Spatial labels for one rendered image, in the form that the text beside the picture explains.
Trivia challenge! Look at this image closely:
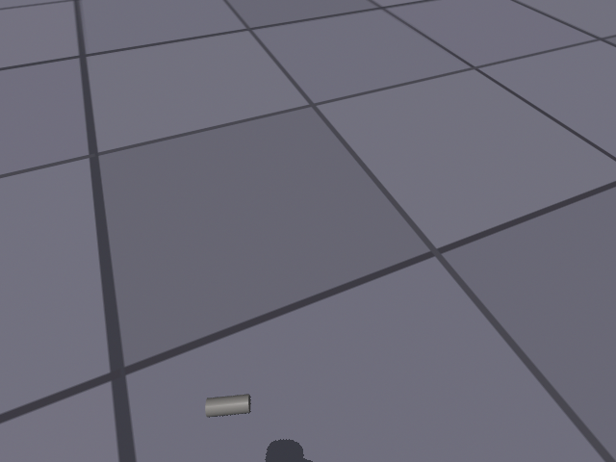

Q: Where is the can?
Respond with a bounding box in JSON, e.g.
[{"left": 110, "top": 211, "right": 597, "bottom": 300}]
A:
[{"left": 205, "top": 394, "right": 250, "bottom": 417}]

